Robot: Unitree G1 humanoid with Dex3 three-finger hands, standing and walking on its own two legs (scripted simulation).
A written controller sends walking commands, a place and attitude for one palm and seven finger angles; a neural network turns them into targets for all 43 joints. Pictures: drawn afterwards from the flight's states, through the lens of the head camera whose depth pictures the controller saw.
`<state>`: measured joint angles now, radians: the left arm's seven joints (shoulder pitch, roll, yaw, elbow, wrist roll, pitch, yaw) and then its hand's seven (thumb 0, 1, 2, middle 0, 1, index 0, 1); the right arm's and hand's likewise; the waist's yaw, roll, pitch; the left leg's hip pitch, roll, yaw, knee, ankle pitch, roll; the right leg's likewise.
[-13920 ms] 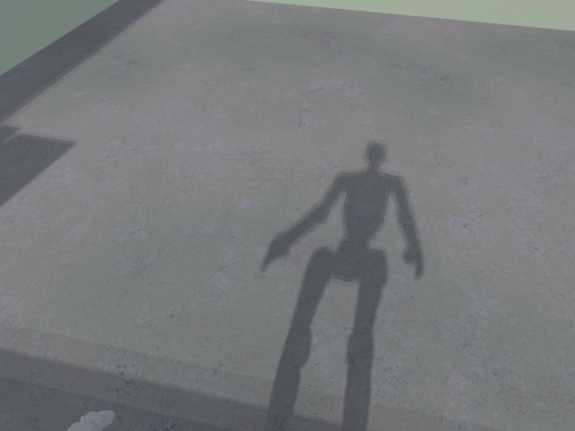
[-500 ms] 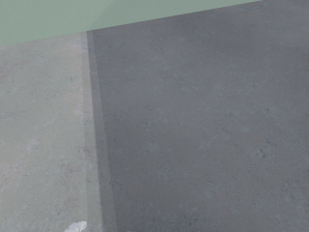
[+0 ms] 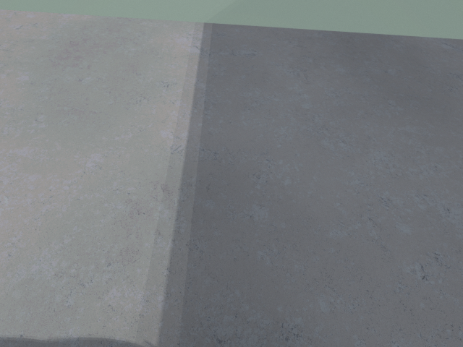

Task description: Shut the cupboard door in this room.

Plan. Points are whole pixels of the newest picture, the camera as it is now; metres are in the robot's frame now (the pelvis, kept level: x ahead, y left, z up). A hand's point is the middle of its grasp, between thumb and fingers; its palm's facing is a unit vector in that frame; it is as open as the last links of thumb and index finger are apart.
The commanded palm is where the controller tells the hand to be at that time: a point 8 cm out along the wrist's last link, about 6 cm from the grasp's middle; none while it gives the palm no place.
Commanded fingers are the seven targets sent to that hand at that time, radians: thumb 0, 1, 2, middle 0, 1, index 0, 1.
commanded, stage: turn or walk to find it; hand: left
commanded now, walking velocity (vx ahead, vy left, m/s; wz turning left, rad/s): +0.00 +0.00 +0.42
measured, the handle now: out of the picture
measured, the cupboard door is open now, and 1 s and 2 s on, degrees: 89 89 89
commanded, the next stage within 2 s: none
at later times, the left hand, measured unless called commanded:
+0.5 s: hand out of the picture +0.04 +0.17 -0.13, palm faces +0.21 -0.94 -0.28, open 7.3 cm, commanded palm none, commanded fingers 0.00 0.90 0.90 -0.20 -0.30 -0.20 -0.30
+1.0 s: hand out of the picture -0.13 +0.20 -0.17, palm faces +0.47 -0.85 -0.25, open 7.3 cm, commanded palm none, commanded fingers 0.00 0.90 0.90 -0.20 -0.30 -0.20 -0.30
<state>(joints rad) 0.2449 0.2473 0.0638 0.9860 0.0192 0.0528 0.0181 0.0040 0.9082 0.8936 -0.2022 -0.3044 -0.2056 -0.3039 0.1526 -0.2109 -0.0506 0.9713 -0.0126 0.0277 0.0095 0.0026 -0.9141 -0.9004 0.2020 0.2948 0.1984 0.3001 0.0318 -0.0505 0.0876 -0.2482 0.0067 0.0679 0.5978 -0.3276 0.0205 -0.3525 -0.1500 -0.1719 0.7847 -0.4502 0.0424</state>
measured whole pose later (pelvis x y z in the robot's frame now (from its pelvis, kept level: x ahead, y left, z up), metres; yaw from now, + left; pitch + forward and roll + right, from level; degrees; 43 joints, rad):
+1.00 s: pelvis -0.06 -0.01 +0.01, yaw +25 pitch -1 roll +0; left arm 0.23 0.26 0.07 1.01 0.02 0.07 0.01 0.01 0.91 0.89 -0.20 -0.30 -0.20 -0.30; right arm 0.13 -0.20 -0.04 0.95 -0.02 0.02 0.00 0.00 -0.91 -0.90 0.20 0.30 0.20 0.30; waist 0.03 -0.05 0.09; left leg -0.24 0.00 0.04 0.55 -0.30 0.03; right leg -0.43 -0.10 -0.09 1.01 -0.47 0.06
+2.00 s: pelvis -0.11 -0.03 +0.01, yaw +50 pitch -1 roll -1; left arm 0.21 0.27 0.07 0.99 0.02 0.06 0.01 0.01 0.91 0.89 -0.20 -0.30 -0.20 -0.30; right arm 0.13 -0.20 -0.03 0.95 -0.01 0.01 -0.01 0.00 -0.91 -0.90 0.21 0.30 0.20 0.30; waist 0.03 -0.03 0.08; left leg -0.22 -0.01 0.02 0.48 -0.25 0.04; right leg -0.46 -0.09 -0.05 1.07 -0.41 0.08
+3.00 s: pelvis -0.15 -0.07 +0.02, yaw +74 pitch +0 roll -1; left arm 0.18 0.27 0.06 0.98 0.02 0.06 0.01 0.01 0.91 0.89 -0.20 -0.30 -0.20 -0.30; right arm 0.15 -0.19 -0.03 0.95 -0.01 0.01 -0.01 0.00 -0.91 -0.90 0.21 0.30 0.20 0.30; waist 0.03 -0.03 0.07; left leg -0.20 -0.03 0.00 0.44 -0.23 0.05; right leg -0.46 -0.09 -0.03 1.06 -0.38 0.10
